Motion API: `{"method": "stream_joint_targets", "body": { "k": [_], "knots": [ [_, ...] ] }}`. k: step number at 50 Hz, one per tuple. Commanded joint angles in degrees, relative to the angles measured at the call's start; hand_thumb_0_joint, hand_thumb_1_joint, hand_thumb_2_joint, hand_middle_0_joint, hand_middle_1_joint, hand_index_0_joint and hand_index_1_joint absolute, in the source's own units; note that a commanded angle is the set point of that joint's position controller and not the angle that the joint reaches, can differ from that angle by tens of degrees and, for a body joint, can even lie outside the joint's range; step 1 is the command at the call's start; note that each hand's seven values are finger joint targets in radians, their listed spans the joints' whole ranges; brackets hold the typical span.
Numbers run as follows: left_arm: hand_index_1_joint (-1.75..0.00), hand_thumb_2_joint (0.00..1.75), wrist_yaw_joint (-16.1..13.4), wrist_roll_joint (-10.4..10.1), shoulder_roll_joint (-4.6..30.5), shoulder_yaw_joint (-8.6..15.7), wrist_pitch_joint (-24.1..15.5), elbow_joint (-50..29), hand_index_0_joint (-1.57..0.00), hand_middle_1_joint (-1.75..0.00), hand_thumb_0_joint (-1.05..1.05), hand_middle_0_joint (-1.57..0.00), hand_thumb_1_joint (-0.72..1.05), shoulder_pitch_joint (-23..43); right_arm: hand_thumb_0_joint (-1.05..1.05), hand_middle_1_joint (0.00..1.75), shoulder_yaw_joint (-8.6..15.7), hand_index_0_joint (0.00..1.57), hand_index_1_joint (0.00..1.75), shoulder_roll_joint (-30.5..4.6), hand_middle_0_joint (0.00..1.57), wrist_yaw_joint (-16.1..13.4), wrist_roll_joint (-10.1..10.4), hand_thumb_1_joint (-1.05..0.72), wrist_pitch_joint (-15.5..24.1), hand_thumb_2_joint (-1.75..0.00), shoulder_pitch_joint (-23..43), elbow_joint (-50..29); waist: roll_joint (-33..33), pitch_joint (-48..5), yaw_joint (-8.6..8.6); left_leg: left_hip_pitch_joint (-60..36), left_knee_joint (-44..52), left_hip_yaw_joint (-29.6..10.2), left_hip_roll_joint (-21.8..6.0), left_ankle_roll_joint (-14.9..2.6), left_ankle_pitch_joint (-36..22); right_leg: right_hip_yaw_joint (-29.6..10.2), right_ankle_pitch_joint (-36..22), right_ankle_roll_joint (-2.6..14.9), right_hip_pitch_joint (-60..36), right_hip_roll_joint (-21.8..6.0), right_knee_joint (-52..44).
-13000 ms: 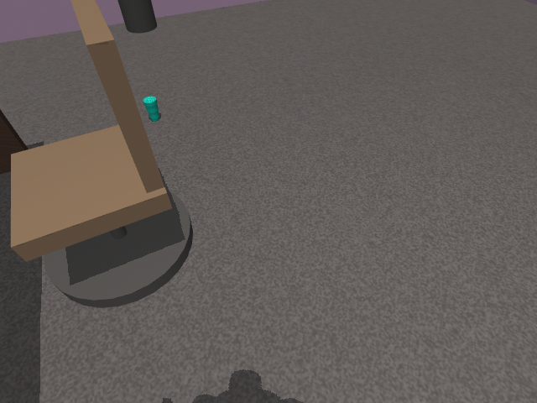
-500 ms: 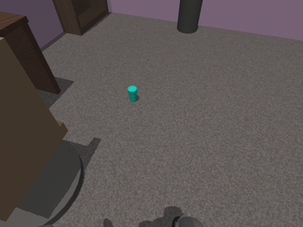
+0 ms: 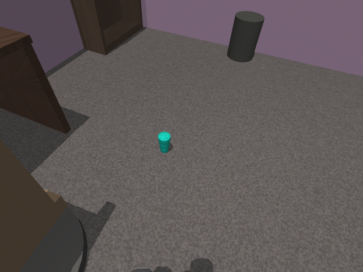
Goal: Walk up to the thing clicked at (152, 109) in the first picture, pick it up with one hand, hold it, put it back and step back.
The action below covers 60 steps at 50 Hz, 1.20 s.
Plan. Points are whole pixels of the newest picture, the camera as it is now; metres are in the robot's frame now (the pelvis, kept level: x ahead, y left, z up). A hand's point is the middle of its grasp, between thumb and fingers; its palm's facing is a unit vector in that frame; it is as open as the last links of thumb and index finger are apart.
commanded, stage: walk up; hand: left
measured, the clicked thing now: (164, 143) +1.00 +0.16 -0.68
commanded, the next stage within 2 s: none
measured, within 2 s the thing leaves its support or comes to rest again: neither
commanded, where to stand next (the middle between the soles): +0.64 -0.04 m, yaw +0 degrees
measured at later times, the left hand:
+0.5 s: hand (109, 198) +0.32 +0.23 -0.11, palm faces -0.03 -0.92 -0.40, open 7.4 cm
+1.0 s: hand (115, 161) +0.46 +0.25 -0.13, palm faces -0.07 -0.94 -0.33, open 7.4 cm
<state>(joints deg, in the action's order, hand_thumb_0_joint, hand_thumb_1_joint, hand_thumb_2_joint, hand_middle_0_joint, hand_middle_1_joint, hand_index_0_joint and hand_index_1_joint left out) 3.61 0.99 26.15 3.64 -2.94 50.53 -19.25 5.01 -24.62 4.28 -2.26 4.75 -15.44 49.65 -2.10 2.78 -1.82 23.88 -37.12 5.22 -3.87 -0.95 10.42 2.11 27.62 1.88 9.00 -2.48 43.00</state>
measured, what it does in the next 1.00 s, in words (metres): walks ahead: right foot, then left foot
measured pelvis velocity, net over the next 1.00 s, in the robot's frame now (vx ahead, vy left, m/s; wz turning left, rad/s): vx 0.40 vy -0.02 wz -0.01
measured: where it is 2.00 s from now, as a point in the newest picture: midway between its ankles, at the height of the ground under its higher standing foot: (192, 209)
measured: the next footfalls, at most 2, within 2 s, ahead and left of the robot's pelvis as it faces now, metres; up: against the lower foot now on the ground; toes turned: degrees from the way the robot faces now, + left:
right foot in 0.38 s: +0.32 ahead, -0.16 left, +0.00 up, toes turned -6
left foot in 0.78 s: +0.47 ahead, +0.10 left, +0.00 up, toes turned +5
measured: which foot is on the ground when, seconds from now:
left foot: down 0.00-0.40, up 0.42-0.76, down 0.78-1.00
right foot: up 0.00-0.36, down 0.38-0.80, up 0.82-1.00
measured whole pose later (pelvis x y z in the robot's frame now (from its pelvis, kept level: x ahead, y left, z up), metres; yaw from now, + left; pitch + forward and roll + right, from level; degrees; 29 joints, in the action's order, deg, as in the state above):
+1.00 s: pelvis +0.40 -0.02 +0.02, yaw -1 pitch -3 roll +1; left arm 3.1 0.3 25.4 2.6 -2.2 51.1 -17.6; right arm 2.5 -22.5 2.7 -0.7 4.9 -18.5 48.3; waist -4.2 4.7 0.6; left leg 13.0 -30.1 6.0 -1.4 -1.6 14.3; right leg -0.6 18.5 1.2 27.9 -4.5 55.8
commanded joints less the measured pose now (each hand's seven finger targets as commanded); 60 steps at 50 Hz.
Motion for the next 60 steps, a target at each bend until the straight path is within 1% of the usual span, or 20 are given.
{"method": "stream_joint_targets", "body": {
  "k": [1,5,10,17,18,19,20,21,26,33,36,38,40,41,46,50,57,58,59,60],
  "knots": [
    [-0.30,0.90,-1.99,-0.83,12.46,1.86,-1.77,-5.23,-0.20,-0.30,0.00,-0.20,0.90,2.68,0.00,0.30,5.33,0.20,0.30,-19.35,0.20,-2.51,2.28,-0.90,1.83,-0.90,-8.79,-3.29,7.81,-2.91,6.04,-25.09,23.86,-39.74,-22.27,-13.74,20.01,-8.91,-0.75,1.45,32.95,1.57,28.69],
    [-0.30,0.90,-0.93,-1.26,10.78,2.18,-1.48,-1.75,-0.20,-0.30,0.00,-0.20,0.90,-1.31,0.00,0.30,2.69,0.20,0.30,-13.97,0.20,-2.75,2.21,-0.90,2.11,-0.90,-3.55,-4.65,10.77,0.01,2.06,-15.54,21.17,-15.59,-14.26,-10.39,-1.42,-6.96,-7.27,-0.33,24.00,-2.92,17.85],
    [-0.30,0.90,0.75,-0.43,8.49,1.91,-0.93,-4.36,-0.20,-0.30,0.00,-0.20,0.90,4.69,0.00,0.30,2.94,0.20,0.30,-15.27,0.20,-2.64,1.96,-0.90,2.15,-0.90,-4.35,-5.88,11.56,0.27,3.53,-16.81,20.97,-9.05,-13.75,-12.37,-6.69,-1.88,-11.91,-1.48,22.44,-4.36,2.75],
    [-0.30,0.90,0.73,-0.31,9.03,3.66,-1.60,-2.12,-0.20,-0.30,0.00,-0.20,0.90,1.02,0.00,0.30,2.30,0.20,0.30,-13.74,0.20,-2.54,2.26,-0.90,0.63,-0.90,-1.10,-7.28,5.17,-2.69,-1.05,-7.02,7.07,-3.18,-8.67,-7.36,-1.66,4.07,-19.27,0.32,-0.83,1.13,-10.47],
    [-0.30,0.90,0.11,-0.25,11.20,4.85,-2.11,-0.76,-0.20,-0.30,0.00,-0.20,0.90,-4.14,0.00,0.30,1.18,0.20,0.30,-11.10,0.20,-2.58,2.03,-0.90,0.49,-0.90,-3.39,-7.18,-1.93,-5.52,-3.46,-2.33,-4.91,-1.06,-5.65,-5.84,-1.86,1.52,-14.39,1.10,-10.01,0.89,-11.88],
    [-0.30,0.90,-0.82,0.20,15.94,6.44,-2.62,-0.38,-0.20,-0.30,0.00,-0.20,0.90,-10.27,0.00,0.30,-0.12,0.20,0.30,-7.24,0.20,-2.55,2.09,-0.90,0.59,-0.90,-4.30,-8.07,-14.85,-7.38,-6.31,6.27,-22.60,1.88,-0.05,-3.43,6.98,-14.46,-0.56,3.82,-14.94,-9.69,-19.66],
    [-0.30,0.90,-1.04,-0.54,20.22,6.63,-2.81,-1.57,-0.20,-0.30,0.00,-0.20,0.90,-10.23,0.00,0.30,0.31,0.20,0.30,-9.72,0.20,-2.74,2.57,-0.90,0.29,-0.90,-3.50,-8.43,-15.95,-6.53,-5.82,16.09,-30.73,-1.38,5.53,-1.55,20.29,-41.10,2.64,11.48,-15.76,-22.39,-30.41],
    [-0.30,0.90,-1.21,-1.06,19.09,5.97,-2.71,-3.15,-0.20,-0.30,0.00,-0.20,0.90,-5.43,0.00,0.30,1.27,0.20,0.30,-13.04,0.20,-3.31,1.82,-0.90,-0.29,-0.90,-0.84,-7.12,-6.33,-2.07,-4.42,15.80,-34.33,-8.04,0.68,-1.23,20.21,-41.51,5.34,14.91,-7.88,-24.26,-30.13],
    [-0.30,0.90,-1.70,-0.84,12.71,4.00,-2.94,-5.26,-0.20,-0.30,0.00,-0.20,0.90,3.07,0.00,0.30,1.39,0.20,0.30,-11.14,0.20,-1.73,2.27,-0.90,-0.88,-0.90,-7.14,-1.86,-7.60,1.24,1.42,6.76,-21.22,-6.58,-2.22,-0.09,8.23,-12.44,-8.76,10.55,4.48,-12.15,-28.47],
    [-0.30,0.90,-1.22,-0.26,13.34,4.03,-3.20,-6.84,-0.20,-0.30,0.00,-0.20,0.90,1.00,0.00,0.30,1.64,0.20,0.30,-9.30,0.20,-0.25,1.23,-0.90,-0.14,-0.90,1.00,-4.31,-5.43,0.34,-0.90,1.06,-1.67,-2.60,-1.48,0.82,1.69,-7.37,-7.66,10.79,5.63,-12.80,-26.87],
    [-0.30,0.90,-1.05,-0.44,13.92,3.65,-2.58,-7.63,-0.20,-0.30,0.00,-0.20,0.90,4.81,0.00,0.30,2.35,0.20,0.30,-9.76,0.20,-0.28,1.16,-0.90,0.40,-0.90,-2.20,-3.05,-3.35,-0.02,2.75,-10.50,3.10,-0.64,0.12,-0.03,-1.33,-5.77,-2.66,8.94,12.52,-12.54,-22.54],
    [-0.30,0.90,-1.19,-0.01,10.01,2.04,-2.31,-7.70,-0.20,-0.30,0.00,-0.20,0.90,2.98,0.00,0.30,3.49,0.20,0.30,-12.78,0.20,-1.30,1.10,-0.90,1.09,-0.90,-10.24,-0.64,5.64,-4.33,6.86,-24.64,6.39,-2.00,2.13,-1.90,5.58,-1.41,-12.85,6.09,17.56,-8.18,-5.16],
    [-0.30,0.90,-1.69,-1.06,7.28,1.35,-1.62,-6.93,-0.20,-0.30,0.00,-0.20,0.90,-1.36,0.00,0.30,5.05,0.20,0.30,-20.48,0.20,-2.44,1.22,-0.90,1.66,-0.90,-13.29,-2.74,18.37,-4.35,7.30,-28.65,25.21,-43.98,-20.62,-10.93,23.69,-0.06,1.71,0.74,33.12,4.27,22.49],
    [-0.30,0.90,-2.48,-0.54,12.05,1.96,-1.22,-5.79,-0.20,-0.30,0.00,-0.20,0.90,1.61,0.00,0.30,5.09,0.20,0.30,-19.70,0.20,-2.46,2.56,-0.90,1.35,-0.90,-10.71,-3.17,9.19,-1.04,6.52,-21.54,24.18,-43.15,-21.63,-13.77,22.34,-5.99,1.33,1.35,32.22,0.20,26.13],
    [-0.30,0.90,-1.26,-1.05,10.37,2.21,-0.54,-1.74,-0.20,-0.30,0.00,-0.20,0.90,-3.07,0.00,0.30,2.40,0.20,0.30,-14.12,0.20,-2.98,2.20,-0.90,1.81,-0.90,-3.62,-4.46,11.46,1.10,1.79,-11.36,22.24,-15.29,-11.71,-9.88,3.07,-5.17,-9.64,-0.49,22.34,-3.74,16.18],
    [-0.30,0.90,-0.14,-0.25,9.05,2.32,-0.26,-3.43,-0.20,-0.30,0.00,-0.20,0.90,1.76,0.00,0.30,2.79,0.20,0.30,-15.03,0.20,-2.74,1.71,-0.90,1.68,-0.90,-4.24,-5.42,11.33,1.92,3.16,-12.10,23.28,-13.05,-12.27,-12.64,6.74,-2.14,-11.13,-1.72,22.22,-4.64,6.13],
    [-0.30,0.90,-0.39,-0.35,7.60,2.76,-2.04,-1.75,-0.20,-0.30,0.00,-0.20,0.90,0.85,0.00,0.30,2.24,0.20,0.30,-14.11,0.20,-2.32,2.11,-0.90,0.12,-0.90,-2.25,-6.66,7.87,-1.22,0.57,-7.43,10.69,-7.11,-8.82,-8.86,-0.63,3.26,-18.73,-0.82,3.26,0.89,-12.21],
    [-0.30,0.90,-1.05,-0.33,8.93,3.55,-2.52,-0.15,-0.20,-0.30,0.00,-0.20,0.90,-3.93,0.00,0.30,1.31,0.20,0.30,-11.47,0.20,-2.38,2.08,-0.90,-0.18,-0.90,-2.57,-6.92,2.53,-4.40,-1.89,-4.87,2.05,-5.41,-6.64,-7.18,-1.13,1.88,-18.13,-0.17,-4.73,1.54,-14.00],
    [-0.30,0.90,-1.76,0.04,12.68,4.88,-3.10,0.56,-0.20,-0.30,0.00,-0.20,0.90,-8.35,0.00,0.30,0.03,0.20,0.30,-7.78,0.20,-2.40,2.29,-0.90,-0.15,-0.90,-5.13,-7.38,-9.28,-6.92,-3.84,1.60,-12.97,-0.98,-1.44,-4.74,5.26,-8.28,-8.96,1.73,-12.08,-5.31,-20.22],
    [-0.30,0.90,-2.82,0.14,17.41,5.12,-3.44,-1.59,-0.20,-0.30,0.00,-0.20,0.90,-6.23,0.00,0.30,-1.48,0.20,0.30,-4.69,0.20,-2.83,2.37,-0.90,-0.73,-0.90,-6.18,-7.62,-15.73,-5.76,-2.33,13.23,-22.71,-1.08,5.01,-1.08,19.42,-34.45,-7.60,7.76,-12.96,-20.85,-28.14]
  ]
}}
